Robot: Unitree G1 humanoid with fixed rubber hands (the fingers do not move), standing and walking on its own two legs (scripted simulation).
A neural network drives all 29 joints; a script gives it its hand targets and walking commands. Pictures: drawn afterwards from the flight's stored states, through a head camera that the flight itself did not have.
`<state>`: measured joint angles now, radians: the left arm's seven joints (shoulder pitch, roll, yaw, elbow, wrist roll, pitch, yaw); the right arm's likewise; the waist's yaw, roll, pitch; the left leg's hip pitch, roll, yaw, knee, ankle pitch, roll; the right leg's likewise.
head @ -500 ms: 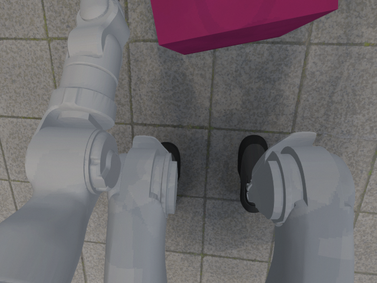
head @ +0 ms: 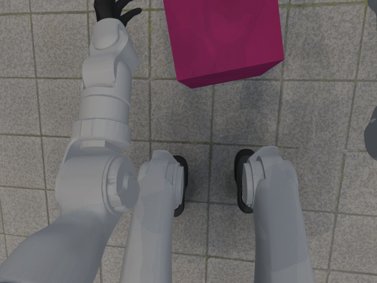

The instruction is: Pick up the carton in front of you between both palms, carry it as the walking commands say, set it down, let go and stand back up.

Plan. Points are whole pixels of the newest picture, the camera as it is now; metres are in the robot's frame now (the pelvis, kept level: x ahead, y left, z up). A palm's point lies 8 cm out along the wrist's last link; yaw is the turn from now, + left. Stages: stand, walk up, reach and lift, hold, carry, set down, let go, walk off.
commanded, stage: set down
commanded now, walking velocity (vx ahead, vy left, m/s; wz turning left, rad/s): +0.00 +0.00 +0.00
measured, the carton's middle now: (220, 36) +0.56 -0.06 -0.35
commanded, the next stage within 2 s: let go in 0.54 s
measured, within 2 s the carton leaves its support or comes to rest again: neither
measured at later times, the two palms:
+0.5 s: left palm out of the picture +0.54 +0.12 +0.03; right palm out of the picture +0.58 -0.28 +0.04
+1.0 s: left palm out of the picture +0.44 +0.17 +0.14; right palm out of the picture +0.44 -0.27 +0.13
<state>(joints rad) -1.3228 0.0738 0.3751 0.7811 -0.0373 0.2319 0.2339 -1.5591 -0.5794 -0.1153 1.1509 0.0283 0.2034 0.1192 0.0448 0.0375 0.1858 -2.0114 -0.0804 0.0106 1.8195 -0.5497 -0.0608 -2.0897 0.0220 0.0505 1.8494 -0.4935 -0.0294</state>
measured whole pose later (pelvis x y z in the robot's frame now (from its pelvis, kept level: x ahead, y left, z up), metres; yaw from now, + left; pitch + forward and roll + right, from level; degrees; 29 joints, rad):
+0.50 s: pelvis +0.03 -0.01 +0.13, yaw -2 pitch +45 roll +6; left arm -1.12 0.03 0.40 0.63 0.02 0.27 0.18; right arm -1.39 -0.50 -0.22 1.03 -0.07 0.24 0.15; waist 0.06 0.00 0.04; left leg -1.66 -0.05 -0.02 1.29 -0.42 -0.06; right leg -1.74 0.04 0.05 1.33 -0.37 -0.04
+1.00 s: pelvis +0.07 +0.00 +0.24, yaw -6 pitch +34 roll +1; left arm -0.44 0.13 0.19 0.53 0.07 0.12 -0.03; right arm -0.60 -0.26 -0.25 0.68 -0.08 0.12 0.04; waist 0.04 0.03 -0.04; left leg -1.12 -0.02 -0.04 0.83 -0.30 -0.02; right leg -1.16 0.05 0.04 0.81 -0.24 -0.01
